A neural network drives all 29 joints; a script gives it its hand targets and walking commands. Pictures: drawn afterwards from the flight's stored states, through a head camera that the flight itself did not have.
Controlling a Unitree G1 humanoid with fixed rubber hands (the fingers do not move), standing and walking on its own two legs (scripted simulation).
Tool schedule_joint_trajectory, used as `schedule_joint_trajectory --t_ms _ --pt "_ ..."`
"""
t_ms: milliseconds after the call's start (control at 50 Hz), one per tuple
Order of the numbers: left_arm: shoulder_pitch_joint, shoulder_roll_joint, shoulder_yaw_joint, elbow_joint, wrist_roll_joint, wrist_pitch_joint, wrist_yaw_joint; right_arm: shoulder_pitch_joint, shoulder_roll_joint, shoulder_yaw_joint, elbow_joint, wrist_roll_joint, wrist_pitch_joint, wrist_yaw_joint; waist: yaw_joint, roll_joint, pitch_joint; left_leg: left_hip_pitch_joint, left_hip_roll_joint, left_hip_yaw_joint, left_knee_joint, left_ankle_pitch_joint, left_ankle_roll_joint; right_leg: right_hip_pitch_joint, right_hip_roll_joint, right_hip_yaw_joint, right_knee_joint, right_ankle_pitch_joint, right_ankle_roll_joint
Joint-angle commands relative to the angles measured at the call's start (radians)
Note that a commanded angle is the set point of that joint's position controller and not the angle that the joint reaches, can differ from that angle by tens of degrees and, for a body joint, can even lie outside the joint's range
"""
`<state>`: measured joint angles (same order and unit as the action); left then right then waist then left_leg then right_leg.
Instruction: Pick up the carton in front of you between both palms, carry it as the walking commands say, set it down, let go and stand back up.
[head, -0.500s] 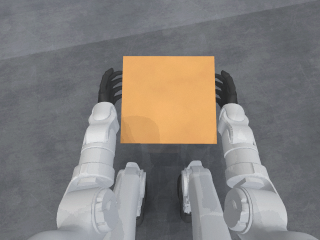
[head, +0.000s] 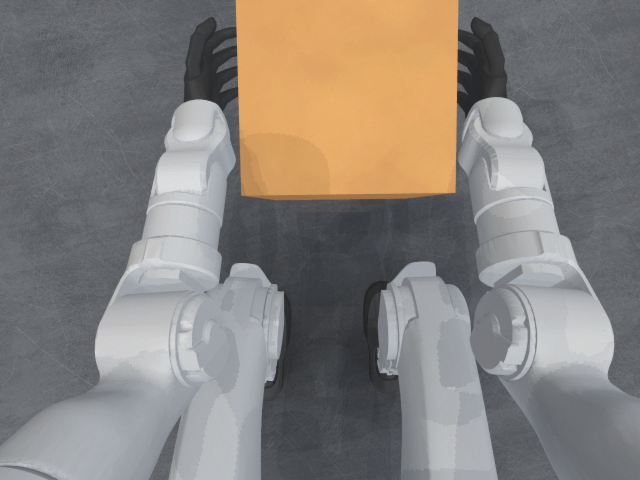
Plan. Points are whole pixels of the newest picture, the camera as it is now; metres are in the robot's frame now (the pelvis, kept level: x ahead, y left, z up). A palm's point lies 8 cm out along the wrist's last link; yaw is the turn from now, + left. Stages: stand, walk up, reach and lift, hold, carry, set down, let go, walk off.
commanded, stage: set down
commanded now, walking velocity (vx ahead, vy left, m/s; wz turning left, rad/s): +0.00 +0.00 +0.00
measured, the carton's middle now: (342, 119) +0.50 -0.03 -0.20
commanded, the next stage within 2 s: none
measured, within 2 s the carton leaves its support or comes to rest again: rests again in 0.70 s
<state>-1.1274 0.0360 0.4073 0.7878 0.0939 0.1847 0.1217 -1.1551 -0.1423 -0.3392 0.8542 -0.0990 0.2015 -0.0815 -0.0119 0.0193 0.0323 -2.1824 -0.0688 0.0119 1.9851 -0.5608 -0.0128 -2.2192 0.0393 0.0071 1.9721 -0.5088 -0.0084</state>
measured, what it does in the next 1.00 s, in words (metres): lowers itself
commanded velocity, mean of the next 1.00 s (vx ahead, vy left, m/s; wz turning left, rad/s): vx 0.00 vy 0.00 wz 0.00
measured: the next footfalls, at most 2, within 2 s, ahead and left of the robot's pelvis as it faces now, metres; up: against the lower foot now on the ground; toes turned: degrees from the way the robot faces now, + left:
none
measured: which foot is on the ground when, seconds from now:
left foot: down 0.00-1.00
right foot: down 0.00-1.00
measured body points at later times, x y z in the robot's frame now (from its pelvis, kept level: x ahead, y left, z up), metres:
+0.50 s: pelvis +0.00 +0.00 -0.06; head +0.34 -0.03 +0.23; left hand +0.53 +0.12 -0.21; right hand +0.52 -0.18 -0.22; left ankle +0.10 +0.11 -0.39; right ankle +0.12 -0.11 -0.39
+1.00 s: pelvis -0.01 +0.00 -0.07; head +0.34 -0.02 +0.21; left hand +0.53 +0.13 -0.23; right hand +0.53 -0.18 -0.24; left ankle +0.10 +0.11 -0.39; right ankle +0.12 -0.11 -0.39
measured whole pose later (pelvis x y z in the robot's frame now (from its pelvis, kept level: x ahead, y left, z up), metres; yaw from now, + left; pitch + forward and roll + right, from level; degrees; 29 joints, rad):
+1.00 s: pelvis -0.01 +0.00 -0.07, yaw +0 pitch +36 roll +1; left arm -1.36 0.17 0.32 1.08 0.01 0.12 0.09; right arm -1.37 -0.28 -0.24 1.14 0.01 0.13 -0.05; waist -0.02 0.04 0.27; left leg -2.28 -0.09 0.02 2.24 -0.58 -0.01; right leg -2.31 0.02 0.00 2.22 -0.54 -0.01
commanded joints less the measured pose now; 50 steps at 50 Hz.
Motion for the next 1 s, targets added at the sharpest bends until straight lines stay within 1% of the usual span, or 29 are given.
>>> schedule_joint_trajectory --t_ms 0,100,200,220,240,280,320,360,400,460,560,600,720,760,820,980 --pt "-0.615 -0.834 -0.457 -0.01 -0.086 -0.018 -0.181 -0.602 0.856 0.417 -0.053 0.1 -0.033 0.208 -0.013 -0.037 -1.069 0.468 -0.108 0.031 -0.12 0.211 -0.01 0.641 0.101 -0.03 -0.106 0.245 0.028" --pt "-0.677 -0.807 -0.496 -0.013 -0.134 -0.032 -0.188 -0.664 0.821 0.453 -0.055 0.149 -0.049 0.214 -0.017 -0.038 -1.07 0.46 -0.098 0.035 -0.046 0.243 -0.01 0.64 0.09 -0.033 -0.032 0.284 0.027" --pt "-0.755 -0.817 -0.604 -0.11 -0.22 -0.044 -0.184 -0.742 0.834 0.552 -0.156 0.239 -0.063 0.206 -0.024 -0.046 -1.259 0.543 -0.094 0.044 0.02 0.345 -0.013 0.752 0.082 -0.042 0.031 0.397 0.03" --pt "-0.722 -0.853 -0.607 -0.107 -0.241 -0.044 -0.184 -0.757 0.846 0.571 -0.188 0.253 -0.064 0.202 -0.033 -0.058 -1.282 0.559 -0.099 0.042 0.023 0.359 -0.011 0.769 0.085 -0.048 0.031 0.408 0.033" --pt "-0.712 -0.864 -0.606 -0.103 -0.249 -0.045 -0.185 -0.735 0.865 0.574 -0.177 0.263 -0.065 0.199 -0.032 -0.065 -1.281 0.545 -0.102 0.042 0.03 0.371 -0.01 0.78 0.086 -0.047 0.034 0.427 0.033" --pt "-0.68 -0.865 -0.583 -0.047 -0.233 -0.038 -0.194 -0.694 0.872 0.56 -0.122 0.253 -0.063 0.205 -0.028 -0.063 -1.184 0.482 -0.1 0.037 0.042 0.367 -0.007 0.728 0.084 -0.037 0.044 0.429 0.032" --pt "-0.651 -0.86 -0.551 0.003 -0.208 -0.034 -0.21 -0.658 0.875 0.533 -0.067 0.23 -0.058 0.22 -0.018 -0.061 -1.057 0.414 -0.099 0.038 0.046 0.321 -0.003 0.647 0.083 -0.033 0.046 0.381 0.03" --pt "-0.654 -0.85 -0.531 0.019 -0.192 -0.034 -0.222 -0.654 0.875 0.51 -0.044 0.217 -0.056 0.232 -0.011 -0.059 -0.988 0.371 -0.097 0.041 0.048 0.29 0.001 0.599 0.084 -0.032 0.051 0.35 0.026" --pt "-0.676 -0.839 -0.523 0.017 -0.19 -0.038 -0.228 -0.672 0.872 0.499 -0.039 0.215 -0.059 0.237 -0.008 -0.055 -0.971 0.356 -0.095 0.042 0.053 0.278 0.004 0.58 0.083 -0.033 0.058 0.337 0.021" --pt "-0.694 -0.834 -0.51 0.03 -0.201 -0.048 -0.226 -0.711 0.847 0.491 -0.043 0.218 -0.071 0.234 -0.015 -0.053 -0.962 0.353 -0.095 0.04 0.062 0.268 0.008 0.569 0.08 -0.034 0.065 0.321 0.016" --pt "-0.711 -0.796 -0.47 0.094 -0.2 -0.059 -0.223 -0.721 0.808 0.457 0.012 0.216 -0.088 0.228 -0.021 -0.046 -0.897 0.331 -0.089 0.035 0.067 0.22 0.012 0.532 0.074 -0.031 0.07 0.27 0.01" --pt "-0.711 -0.784 -0.454 0.119 -0.189 -0.061 -0.224 -0.724 0.796 0.44 0.034 0.213 -0.091 0.231 -0.021 -0.033 -0.863 0.325 -0.088 0.035 0.067 0.205 0.015 0.505 0.072 -0.029 0.072 0.249 0.005" --pt "-0.723 -0.778 -0.44 0.144 -0.185 -0.074 -0.226 -0.731 0.77 0.409 0.071 0.217 -0.104 0.243 -0.026 0.003 -0.819 0.313 -0.086 0.034 0.076 0.215 0.016 0.468 0.069 -0.021 0.087 0.243 -0.005" --pt "-0.715 -0.772 -0.43 0.16 -0.18 -0.077 -0.229 -0.728 0.76 0.404 0.093 0.214 -0.107 0.245 -0.03 -0.002 -0.778 0.302 -0.087 0.028 0.08 0.229 0.02 0.441 0.068 -0.021 0.092 0.253 -0.007" --pt "-0.696 -0.74 -0.4 0.192 -0.159 -0.073 -0.235 -0.713 0.73 0.382 0.123 0.191 -0.104 0.251 -0.029 -0.009 -0.694 0.27 -0.086 0.02 0.079 0.2 0.024 0.394 0.064 -0.016 0.09 0.219 -0.01" --pt "-0.659 -0.648 -0.318 0.257 -0.096 -0.061 -0.244 -0.673 0.642 0.308 0.191 0.128 -0.092 0.263 -0.027 -0.006 -0.568 0.213 -0.081 0.009 0.065 0.122 0.033 0.324 0.056 -0.011 0.081 0.136 -0.02"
